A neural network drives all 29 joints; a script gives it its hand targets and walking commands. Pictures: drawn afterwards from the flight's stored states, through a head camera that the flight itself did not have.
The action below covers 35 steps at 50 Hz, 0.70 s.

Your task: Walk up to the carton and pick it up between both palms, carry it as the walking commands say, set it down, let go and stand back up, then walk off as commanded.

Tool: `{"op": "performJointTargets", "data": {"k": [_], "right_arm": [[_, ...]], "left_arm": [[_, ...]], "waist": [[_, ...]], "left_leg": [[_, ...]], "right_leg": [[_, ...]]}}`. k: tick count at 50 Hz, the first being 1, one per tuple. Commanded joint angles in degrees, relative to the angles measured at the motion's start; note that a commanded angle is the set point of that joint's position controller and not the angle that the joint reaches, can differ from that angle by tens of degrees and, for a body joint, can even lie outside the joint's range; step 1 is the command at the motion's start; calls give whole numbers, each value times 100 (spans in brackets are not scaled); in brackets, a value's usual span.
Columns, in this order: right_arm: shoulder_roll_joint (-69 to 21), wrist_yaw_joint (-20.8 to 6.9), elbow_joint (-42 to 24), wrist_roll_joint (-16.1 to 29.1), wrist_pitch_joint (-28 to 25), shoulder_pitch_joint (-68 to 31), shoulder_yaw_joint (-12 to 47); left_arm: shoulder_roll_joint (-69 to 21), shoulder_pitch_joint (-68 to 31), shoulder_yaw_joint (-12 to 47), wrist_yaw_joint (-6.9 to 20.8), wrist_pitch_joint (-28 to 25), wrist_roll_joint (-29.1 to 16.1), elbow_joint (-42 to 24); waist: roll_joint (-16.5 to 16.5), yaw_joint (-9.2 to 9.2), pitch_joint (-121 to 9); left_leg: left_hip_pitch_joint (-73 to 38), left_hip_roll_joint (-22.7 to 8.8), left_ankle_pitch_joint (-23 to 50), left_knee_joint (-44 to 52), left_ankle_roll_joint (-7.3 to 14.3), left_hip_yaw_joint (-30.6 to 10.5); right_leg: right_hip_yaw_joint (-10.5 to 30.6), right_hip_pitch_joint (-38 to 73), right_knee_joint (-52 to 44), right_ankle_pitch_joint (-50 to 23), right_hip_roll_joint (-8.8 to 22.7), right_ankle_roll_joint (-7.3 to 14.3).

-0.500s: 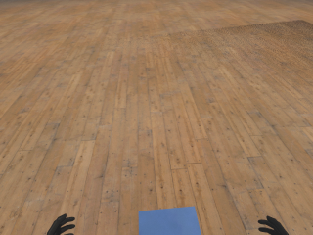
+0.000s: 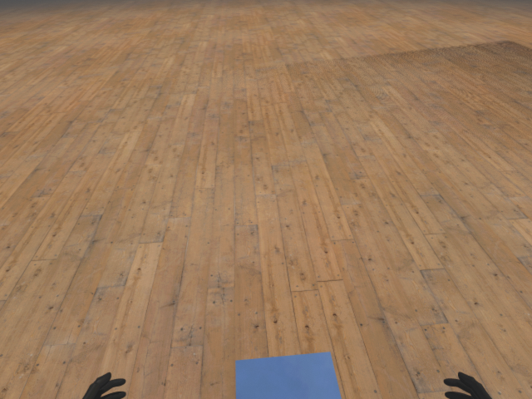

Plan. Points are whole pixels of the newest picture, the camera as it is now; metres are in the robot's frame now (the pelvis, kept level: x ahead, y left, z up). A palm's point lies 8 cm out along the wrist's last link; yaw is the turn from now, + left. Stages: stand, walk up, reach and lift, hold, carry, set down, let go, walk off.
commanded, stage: stand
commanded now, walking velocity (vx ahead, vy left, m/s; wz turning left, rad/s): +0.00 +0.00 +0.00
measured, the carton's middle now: out of the picture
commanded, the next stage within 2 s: walk off in 0.92 s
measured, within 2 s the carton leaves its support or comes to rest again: neither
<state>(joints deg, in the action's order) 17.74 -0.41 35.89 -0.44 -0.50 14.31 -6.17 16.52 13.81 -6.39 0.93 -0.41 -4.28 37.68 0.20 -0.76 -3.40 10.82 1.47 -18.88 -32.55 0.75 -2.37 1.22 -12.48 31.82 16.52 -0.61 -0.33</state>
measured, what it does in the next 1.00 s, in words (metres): stands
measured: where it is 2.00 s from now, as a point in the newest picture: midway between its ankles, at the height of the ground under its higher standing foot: outside the picture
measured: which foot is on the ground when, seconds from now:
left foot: down 0.00-1.00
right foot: down 0.00-1.00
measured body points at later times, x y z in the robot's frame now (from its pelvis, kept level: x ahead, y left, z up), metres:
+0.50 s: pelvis +0.00 +0.00 +0.00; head -0.04 +0.00 +0.45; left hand +0.15 +0.29 -0.08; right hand +0.14 -0.29 -0.07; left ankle -0.01 +0.11 -0.73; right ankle +0.01 -0.12 -0.73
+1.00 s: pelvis -0.02 +0.00 +0.00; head -0.04 +0.00 +0.45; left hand +0.13 +0.29 -0.08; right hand +0.11 -0.30 -0.08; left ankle -0.01 +0.11 -0.73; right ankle +0.01 -0.12 -0.73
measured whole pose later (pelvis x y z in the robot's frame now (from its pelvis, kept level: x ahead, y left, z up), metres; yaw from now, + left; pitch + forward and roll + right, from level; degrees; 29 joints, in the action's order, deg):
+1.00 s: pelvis -0.02 +0.00 +0.00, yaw -1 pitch -5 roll +0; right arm 18.4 -0.2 37.8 -0.4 -1.1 14.3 -6.2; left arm 16.8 13.3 -6.4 0.9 -0.9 -4.3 39.6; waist 0.4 -0.8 0.8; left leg 10.3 1.5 -17.7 -32.5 0.8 -1.7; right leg 1.9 -12.3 32.0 15.3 -0.6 -0.3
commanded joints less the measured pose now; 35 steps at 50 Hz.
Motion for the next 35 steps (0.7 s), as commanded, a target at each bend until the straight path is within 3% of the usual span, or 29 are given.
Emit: {"op": "performJointTargets", "data": {"k": [1, 2, 3, 4, 5, 6, 7, 8, 9, 10, 12, 13, 14, 15, 16, 18, 19, 20, 21, 22, 23, 24, 25, 26, 29, 30, 31, 34, 35], "right_arm": [[981, 81, -225, -186, -261, -481, -69], [971, 88, -336, -169, -274, -552, -65], [1092, 67, -291, -201, -235, -598, -83], [1195, 87, -294, -205, -237, -425, -152], [1171, 93, -223, -204, -229, -491, -86], [1228, 72, -143, -202, -217, -156, -149], [1284, 86, -164, -200, -244, -386, -107], [1231, 111, -195, -243, -214, -363, -111], [1259, 64, -181, -189, -212, -333, -125], [1128, 47, -237, -181, -223, -432, -106], [986, 101, -235, -188, -170, -286, -53], [1097, 86, -221, -135, -184, -327, -50], [1053, 89, -199, -180, -187, -306, -89], [1068, 79, -161, -208, -214, -423, -76], [1129, 93, -207, -212, -224, -485, -56], [1109, 81, -218, -122, -221, -350, -84], [1097, 78, -178, -207, -205, -546, -59], [1042, 93, -76, -167, -193, -205, -50], [1166, 68, -22, -207, -243, -142, -110], [1225, 127, -182, -203, -244, -559, -95], [1152, 148, -64, -182, -252, -337, -84], [1264, 150, -134, -164, -233, -347, -129], [1223, 104, -122, -141, -253, -280, -138], [1250, 96, -143, -162, -224, -302, -115], [1309, 111, -191, -188, -251, -630, -93], [1069, 91, -72, -187, -276, -346, -44], [1258, 61, -133, -187, -266, -478, -155], [1145, 63, -82, -205, -271, -610, -101], [1125, 74, -66, -195, -262, -383, -57]], "left_arm": [[1053, -519, -161, -112, -306, 774, -143], [1216, -577, -200, -75, -319, 773, -156], [1112, -516, -122, -112, -303, 777, -103], [1253, -549, -174, -131, -312, 775, -83], [1099, -549, -101, -112, -323, 750, -78], [1189, -667, -203, -101, -281, 751, -153], [1049, -610, -141, -98, -307, 718, -180], [1075, -698, -168, -63, -295, 754, -159], [1048, -607, -117, -93, -277, 782, -135], [1030, -657, -114, -106, -260, 753, -88], [1204, -716, -175, -132, -241, 788, -70], [1270, -616, -201, -129, -284, 770, -116], [1260, -526, -166, -136, -270, 774, -43], [1083, -576, -135, -128, -262, 780, -54], [993, -684, -74, -93, -252, 752, -83], [1093, -576, -94, -106, -236, 760, 2], [1215, -658, -159, -113, -278, 763, -57], [1148, -576, -166, -116, -279, 780, -17], [1299, -404, -185, -159, -274, 763, 40], [1149, -703, -96, -123, -277, 724, -116], [1032, -554, -93, -114, -249, 718, -29], [1045, -546, -69, -136, -261, 706, -82], [1011, -769, -72, -117, -257, 735, -54], [966, -572, -76, -81, -240, 704, -99], [1135, -780, -109, -72, -228, 734, -149], [1087, -550, -119, -79, -174, 729, -5], [1220, -497, -150, -87, -222, 732, -12], [1245, -510, -125, -80, -268, 732, 22], [1265, -690, -166, -53, -296, 741, -43]], "waist": [[418, 211, 188], [421, 133, 332], [44, 136, -173], [405, 119, 70], [143, 120, 10], [519, 28, 117], [619, 163, 154], [710, 96, 105], [197, 129, -165], [-31, 100, -27], [574, 17, 115], [558, 54, 18], [227, 111, 79], [163, 179, 61], [310, 149, 104], [359, 37, 123], [111, 193, 399], [575, 38, 222], [187, 98, 49], [397, 89, 147], [528, 99, 48], [260, 59, 177], [304, -2, 201], [293, 123, 131], [774, 135, 629], [786, 118, 762], [358, 159, 596], [325, 206, 694], [225, 44, 657]], "left_leg": [[393, -628, 721, 1004, 143, -693], [372, -639, 911, 892, 154, -629], [95, -503, 1008, 779, 133, -463], [200, -481, 1315, 797, 126, -400], [88, -507, 1478, 699, 136, -391], [218, -475, 1453, 804, 137, -382], [390, -566, 1569, 820, 166, -528], [245, -578, 1758, 768, 155, -494], [-102, -566, 1693, 700, 131, -461], [78, -573, 1434, 699, 132, -463], [150, -563, 1835, 704, 120, -413], [208, -631, 1228, 898, 134, -555], [94, -597, 1218, 846, 167, -536], [137, -625, 1131, 819, 191, -533], [280, -596, 1393, 768, 184, -567], [-59, -552, 1179, 803, 135, -444], [460, -625, 1027, 1020, 182, -689], [185, -541, 1411, 876, 157, -428], [33, -569, 1562, 722, 185, -530], [6, -510, 1818, 659, 101, -312], [-96, -548, 2266, 699, 59, -392], [-161, -614, 2388, 718, 121, -456], [-116, -638, 1834, 806, 99, -459], [74, -655, 1556, 794, 120, -530], [701, -618, 185, 1228, 131, -641], [755, -697, 32, 1345, 182, -823], [613, -677, -439, 1429, 212, -818], [661, -619, -144, 1308, 224, -741], [350, -523, 12, 1193, 183, -569]], "right_leg": [[648, -31, -599, -784, 419, 234], [679, -121, -634, -954, 451, 251], [600, 104, -608, -1120, 415, 251], [754, 94, -533, -1315, 519, 297], [767, 55, -494, -1507, 537, 304], [686, 70, -528, -1538, 501, 262], [612, 214, -460, -1445, 469, 241], [529, 80, -358, -1592, 465, 253], [492, 19, -401, -1542, 382, 269], [456, 48, -453, -1440, 409, 237], [668, 58, -434, -1645, 556, 310], [599, 183, -446, -1256, 474, 285], [597, 34, -471, -1191, 489, 313], [598, 121, -550, -1089, 477, 307], [627, 31, -509, -1174, 510, 351], [702, -94, -569, -1311, 494, 335], [586, 127, -557, -1092, 432, 286], [679, 142, -519, -1366, 531, 311], [632, 165, -554, -1467, 557, 307], [723, -10, -528, -1863, 588, 347], [592, 73, -340, -1999, 522, 391], [481, -125, -319, -1887, 474, 377], [512, -77, -440, -1357, 438, 322], [536, 70, -445, -1358, 408, 344], [586, -33, -536, -698, 398, 269], [594, -104, -505, -478, 470, 271], [538, -116, -609, -225, 369, 283], [686, -147, -693, -462, 462, 330], [808, -372, -735, -385, 481, 327]]}}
